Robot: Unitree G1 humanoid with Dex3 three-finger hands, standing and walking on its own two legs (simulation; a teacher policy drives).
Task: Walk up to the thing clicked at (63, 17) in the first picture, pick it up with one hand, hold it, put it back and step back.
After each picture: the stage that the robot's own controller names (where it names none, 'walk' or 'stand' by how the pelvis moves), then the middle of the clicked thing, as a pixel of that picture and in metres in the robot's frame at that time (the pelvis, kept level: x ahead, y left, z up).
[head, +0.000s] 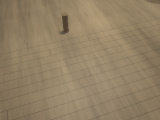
stand; (65, 23) +1.65 +0.17 -0.66
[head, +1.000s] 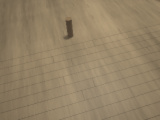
walk; (69, 27) +1.50 +0.22 -0.65
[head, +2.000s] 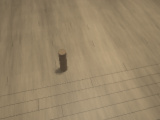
walk; (63, 61) +0.96 +0.21 -0.63
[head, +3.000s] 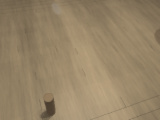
walk; (50, 104) +0.56 +0.20 -0.64
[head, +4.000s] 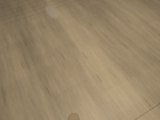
walk; out of the picture +0.38 +0.06 -0.62
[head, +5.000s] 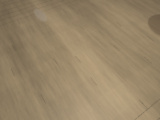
stand; out of the picture +0.34 +0.05 -0.62
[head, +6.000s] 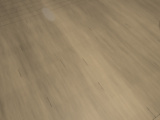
stand; out of the picture +0.28 +0.01 -0.65
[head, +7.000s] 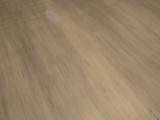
walk; out of the picture +0.28 +0.03 -0.65
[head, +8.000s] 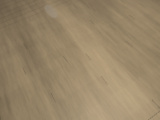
walk; out of the picture +0.30 +0.06 -0.64
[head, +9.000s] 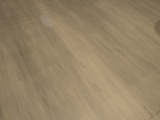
stand; out of the picture +0.32 +0.06 -0.63
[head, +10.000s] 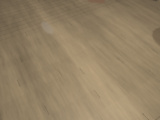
stand; out of the picture +0.32 +0.06 -0.66
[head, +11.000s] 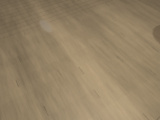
stand; out of the picture +0.29 +0.06 -0.66
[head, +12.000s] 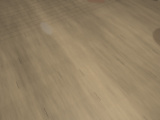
stand; out of the picture +0.29 +0.06 -0.66
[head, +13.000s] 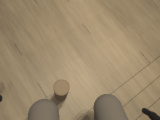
go down; (61, 91) +0.36 +0.05 -0.37
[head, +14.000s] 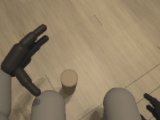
go down; (69, 84) +0.38 +0.06 -0.30
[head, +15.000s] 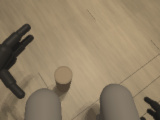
go down; (63, 81) +0.38 +0.06 -0.28
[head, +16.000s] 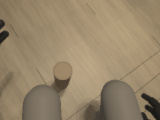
go down; (62, 77) +0.38 +0.06 -0.26
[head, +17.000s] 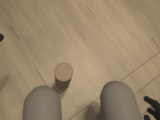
go down; (63, 78) +0.38 +0.06 -0.26
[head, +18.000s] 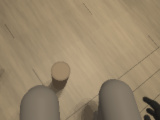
go down; (59, 77) +0.38 +0.06 -0.25
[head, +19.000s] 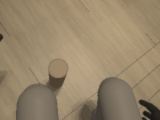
close in; (57, 75) +0.39 +0.07 -0.24
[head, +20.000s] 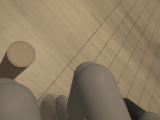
rest palm; (12, 65) +0.39 +0.11 -0.17
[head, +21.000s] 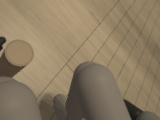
rest palm; (10, 64) +0.39 +0.11 -0.18
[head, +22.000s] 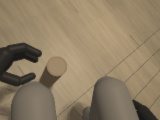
lift; (51, 74) +0.39 +0.08 -0.23
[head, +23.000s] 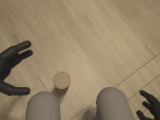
go down; (61, 84) +0.37 +0.06 -0.32
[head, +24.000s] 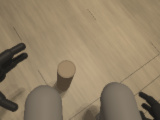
go down; (64, 77) +0.40 +0.06 -0.26
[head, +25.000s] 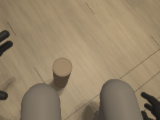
go down; (61, 75) +0.39 +0.06 -0.24
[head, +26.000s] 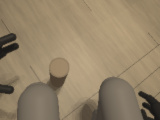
go down; (58, 74) +0.39 +0.07 -0.23
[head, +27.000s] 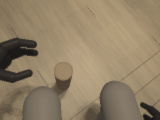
go down; (63, 78) +0.39 +0.06 -0.26
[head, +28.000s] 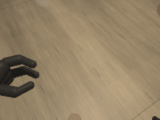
hold; out of the picture +0.33 +0.04 -0.53
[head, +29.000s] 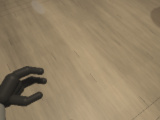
go down; out of the picture +0.32 +0.05 -0.59
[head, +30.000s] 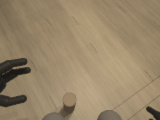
go down; (69, 103) +0.35 +0.04 -0.45
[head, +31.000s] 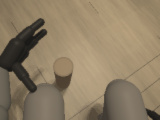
go down; (63, 75) +0.39 +0.07 -0.22
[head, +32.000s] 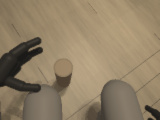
go down; (63, 75) +0.40 +0.06 -0.25
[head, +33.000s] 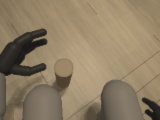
go down; (63, 75) +0.39 +0.06 -0.24
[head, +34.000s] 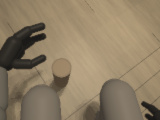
go down; (61, 75) +0.39 +0.06 -0.24
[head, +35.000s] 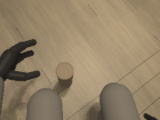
rise; (65, 77) +0.39 +0.06 -0.30
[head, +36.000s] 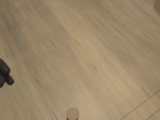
hold; (72, 119) +0.35 +0.03 -0.53
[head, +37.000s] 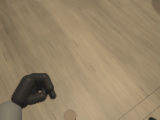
hold; out of the picture +0.33 +0.05 -0.56
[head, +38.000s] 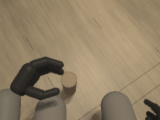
withdraw; (69, 85) +0.38 +0.06 -0.34
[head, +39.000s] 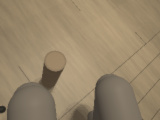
hold; (51, 72) +0.40 +0.07 -0.17
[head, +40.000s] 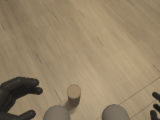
crouch; (74, 96) +0.38 +0.05 -0.42
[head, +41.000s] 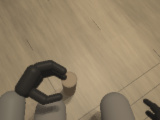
hold; (69, 85) +0.39 +0.05 -0.35
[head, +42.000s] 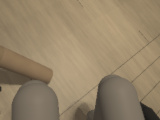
hold; (23, 66) +0.42 +0.19 -0.20
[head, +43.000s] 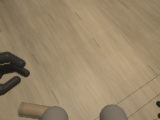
crouch; (41, 111) +0.33 +0.22 -0.50
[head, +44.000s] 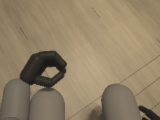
hold; (29, 107) +0.28 +0.24 -0.37
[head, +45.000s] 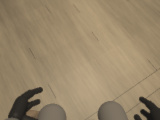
withdraw; (36, 117) +0.28 +0.23 -0.48
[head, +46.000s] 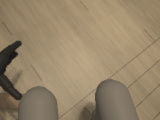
rise; (19, 101) +0.30 +0.24 -0.34
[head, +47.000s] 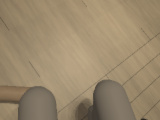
stand; (18, 94) +0.31 +0.23 -0.38
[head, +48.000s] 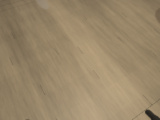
lower; out of the picture +0.27 +0.20 -0.65
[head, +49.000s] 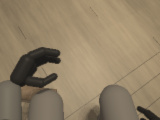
withdraw; (31, 93) +0.35 +0.23 -0.38
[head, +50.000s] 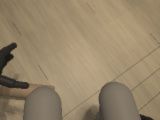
withdraw; (27, 90) +0.36 +0.23 -0.35
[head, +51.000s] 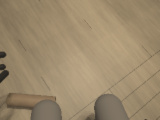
withdraw; (32, 101) +0.34 +0.23 -0.46
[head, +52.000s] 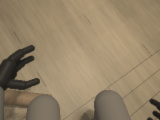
rise; (26, 99) +0.33 +0.22 -0.42
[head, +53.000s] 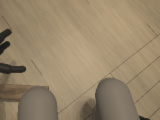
withdraw; (20, 92) +0.33 +0.23 -0.35
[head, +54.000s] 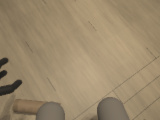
withdraw; (37, 107) +0.30 +0.23 -0.50
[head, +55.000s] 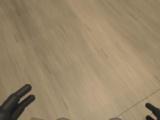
rise; out of the picture +0.26 +0.22 -0.57
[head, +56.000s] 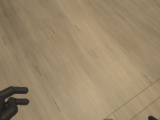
hold; out of the picture +0.24 +0.23 -0.59
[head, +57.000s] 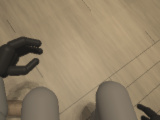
lower; (18, 108) +0.27 +0.24 -0.36
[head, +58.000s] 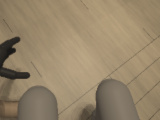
withdraw; (17, 109) +0.28 +0.25 -0.34
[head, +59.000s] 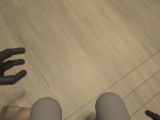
rise; (27, 114) +0.27 +0.24 -0.44
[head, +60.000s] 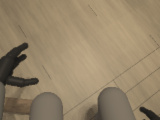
stand; (29, 106) +0.27 +0.24 -0.43
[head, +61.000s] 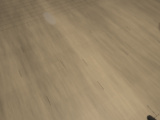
stand; out of the picture +0.21 +0.23 -0.68
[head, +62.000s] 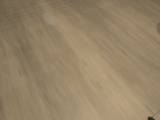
stand; out of the picture +0.24 +0.23 -0.68
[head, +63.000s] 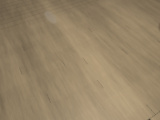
stand; out of the picture +0.24 +0.23 -0.69
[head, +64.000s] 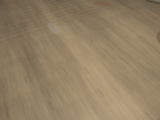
stand; out of the picture +0.24 +0.23 -0.74
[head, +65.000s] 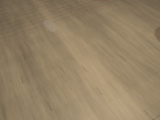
stand; out of the picture +0.22 +0.23 -0.75
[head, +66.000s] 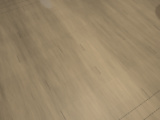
walk; out of the picture +0.26 +0.21 -0.73
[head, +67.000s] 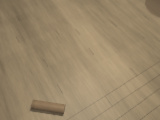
walk; (48, 106) +0.47 +0.22 -0.73
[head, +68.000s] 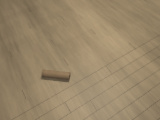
walk; (56, 74) +0.79 +0.29 -0.72
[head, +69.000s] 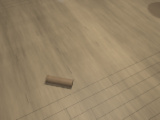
stand; (59, 81) +0.84 +0.20 -0.74
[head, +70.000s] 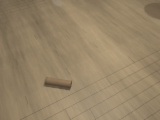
stand; (58, 82) +0.86 +0.23 -0.75
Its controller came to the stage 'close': yes
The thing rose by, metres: 0.00
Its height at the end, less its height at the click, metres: -0.09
